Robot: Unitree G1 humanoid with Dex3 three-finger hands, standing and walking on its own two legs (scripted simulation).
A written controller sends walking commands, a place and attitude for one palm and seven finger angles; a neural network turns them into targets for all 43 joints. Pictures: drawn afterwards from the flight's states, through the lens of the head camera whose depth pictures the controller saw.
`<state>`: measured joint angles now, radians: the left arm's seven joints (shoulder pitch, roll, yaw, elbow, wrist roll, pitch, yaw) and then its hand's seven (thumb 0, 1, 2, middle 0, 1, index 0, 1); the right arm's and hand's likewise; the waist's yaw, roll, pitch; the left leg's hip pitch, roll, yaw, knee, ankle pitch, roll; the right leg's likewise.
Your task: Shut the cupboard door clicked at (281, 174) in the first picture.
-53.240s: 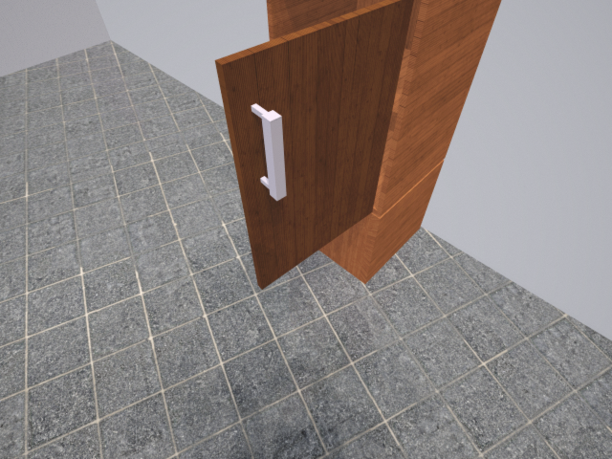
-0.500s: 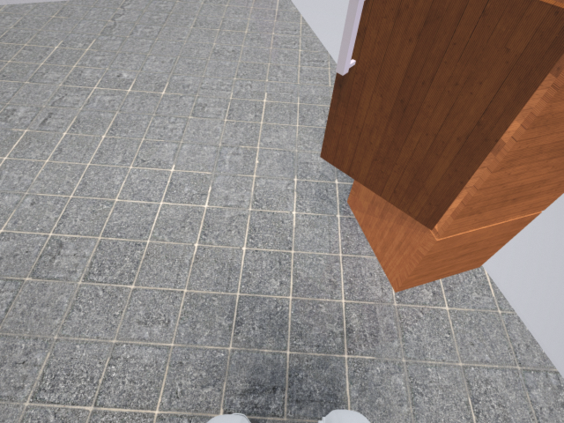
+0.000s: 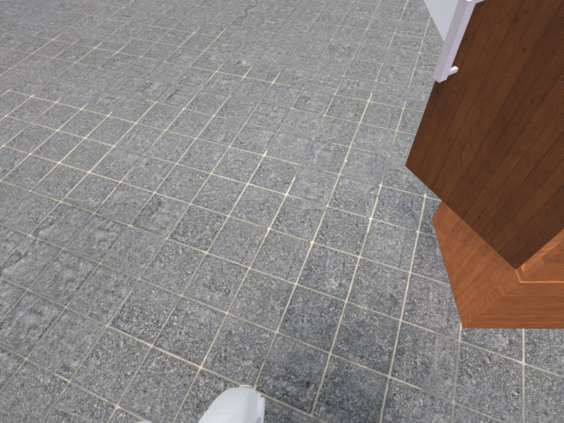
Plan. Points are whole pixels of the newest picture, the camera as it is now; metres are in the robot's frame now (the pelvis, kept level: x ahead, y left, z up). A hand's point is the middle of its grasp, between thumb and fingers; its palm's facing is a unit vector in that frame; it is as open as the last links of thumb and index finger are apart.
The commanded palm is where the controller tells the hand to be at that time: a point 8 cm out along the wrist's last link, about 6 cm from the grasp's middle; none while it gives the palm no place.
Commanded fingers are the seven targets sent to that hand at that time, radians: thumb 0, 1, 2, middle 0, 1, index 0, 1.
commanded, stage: walk to a spot facing it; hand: left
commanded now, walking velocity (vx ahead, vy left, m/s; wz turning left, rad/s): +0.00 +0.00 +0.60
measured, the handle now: (459, 39) +0.81 -0.36 +0.08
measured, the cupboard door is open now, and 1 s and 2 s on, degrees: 30 30 30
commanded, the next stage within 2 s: turn to face it in 1.24 s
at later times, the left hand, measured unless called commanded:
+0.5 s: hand out of the picture +0.04 +0.26 -0.16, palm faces +0.30 -0.92 -0.25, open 7.4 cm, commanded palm none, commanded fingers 0.00 0.90 0.90 -0.20 -0.30 -0.20 -0.30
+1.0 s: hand out of the picture +0.01 +0.17 -0.17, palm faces +0.66 -0.73 -0.20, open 7.4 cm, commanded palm none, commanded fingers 0.00 0.90 0.90 -0.20 -0.30 -0.20 -0.30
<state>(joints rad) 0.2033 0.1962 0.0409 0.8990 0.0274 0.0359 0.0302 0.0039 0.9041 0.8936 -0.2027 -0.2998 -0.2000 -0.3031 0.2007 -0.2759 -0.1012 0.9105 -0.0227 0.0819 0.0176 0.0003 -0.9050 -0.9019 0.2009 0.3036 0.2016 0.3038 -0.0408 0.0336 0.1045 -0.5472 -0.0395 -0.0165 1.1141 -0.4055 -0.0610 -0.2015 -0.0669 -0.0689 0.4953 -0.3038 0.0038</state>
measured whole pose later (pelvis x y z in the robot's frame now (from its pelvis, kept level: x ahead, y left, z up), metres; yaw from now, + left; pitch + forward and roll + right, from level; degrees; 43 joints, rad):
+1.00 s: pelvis +0.15 +0.06 -0.01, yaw +39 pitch +1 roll +1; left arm 0.39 0.15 0.04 0.98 0.04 -0.05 0.01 0.00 0.90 0.89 -0.20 -0.30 -0.20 -0.30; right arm 0.13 -0.23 -0.06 0.92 -0.03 0.04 0.05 0.00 -0.91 -0.90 0.20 0.30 0.20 0.30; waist 0.02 -0.01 0.12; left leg -0.58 0.05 0.11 0.82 -0.27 0.01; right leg 0.03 -0.13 -0.35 0.39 -0.40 0.05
